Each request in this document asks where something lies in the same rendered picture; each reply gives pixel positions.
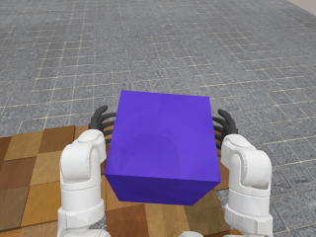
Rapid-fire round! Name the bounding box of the right robot forearm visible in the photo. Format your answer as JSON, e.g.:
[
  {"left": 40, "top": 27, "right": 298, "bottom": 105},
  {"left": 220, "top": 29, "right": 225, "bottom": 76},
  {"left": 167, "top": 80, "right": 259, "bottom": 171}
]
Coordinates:
[{"left": 220, "top": 133, "right": 274, "bottom": 237}]

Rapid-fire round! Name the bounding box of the left robot hand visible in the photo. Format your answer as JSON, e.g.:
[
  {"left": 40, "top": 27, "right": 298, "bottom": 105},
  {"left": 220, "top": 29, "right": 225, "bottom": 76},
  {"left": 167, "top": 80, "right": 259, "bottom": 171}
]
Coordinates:
[{"left": 88, "top": 105, "right": 117, "bottom": 145}]

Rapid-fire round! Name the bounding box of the carton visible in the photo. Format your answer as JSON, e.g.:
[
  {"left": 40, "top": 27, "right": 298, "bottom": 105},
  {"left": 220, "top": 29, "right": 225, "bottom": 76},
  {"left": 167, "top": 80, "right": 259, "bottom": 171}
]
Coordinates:
[{"left": 104, "top": 90, "right": 221, "bottom": 206}]

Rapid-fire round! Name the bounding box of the left robot forearm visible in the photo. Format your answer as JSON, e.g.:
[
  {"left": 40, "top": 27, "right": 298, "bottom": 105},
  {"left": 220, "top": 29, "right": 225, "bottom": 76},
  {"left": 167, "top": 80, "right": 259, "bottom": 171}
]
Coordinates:
[{"left": 56, "top": 129, "right": 107, "bottom": 237}]

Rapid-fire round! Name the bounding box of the right robot hand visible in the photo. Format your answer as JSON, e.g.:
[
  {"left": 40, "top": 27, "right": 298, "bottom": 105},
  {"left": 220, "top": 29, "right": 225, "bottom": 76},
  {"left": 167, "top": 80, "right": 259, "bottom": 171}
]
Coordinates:
[{"left": 212, "top": 109, "right": 238, "bottom": 150}]

